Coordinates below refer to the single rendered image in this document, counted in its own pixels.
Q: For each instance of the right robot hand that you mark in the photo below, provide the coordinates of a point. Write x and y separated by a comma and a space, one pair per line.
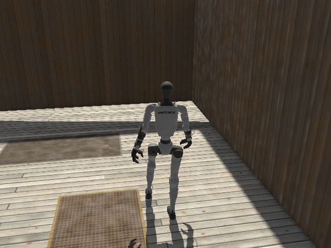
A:
185, 141

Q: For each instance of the right robot shin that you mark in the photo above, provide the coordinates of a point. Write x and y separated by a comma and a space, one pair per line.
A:
173, 195

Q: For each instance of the robot right upper arm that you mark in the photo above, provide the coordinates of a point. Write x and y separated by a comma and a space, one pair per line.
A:
184, 116

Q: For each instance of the robot left foot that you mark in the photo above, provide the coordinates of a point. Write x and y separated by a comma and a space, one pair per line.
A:
149, 194

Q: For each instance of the robot left forearm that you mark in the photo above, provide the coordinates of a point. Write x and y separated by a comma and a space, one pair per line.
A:
139, 140

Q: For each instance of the left robot hand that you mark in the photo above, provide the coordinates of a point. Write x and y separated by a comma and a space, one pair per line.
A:
134, 156

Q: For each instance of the robot left upper arm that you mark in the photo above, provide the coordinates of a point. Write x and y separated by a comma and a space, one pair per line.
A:
147, 117

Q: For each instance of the robot right forearm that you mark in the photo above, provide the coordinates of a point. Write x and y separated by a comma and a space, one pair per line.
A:
188, 134

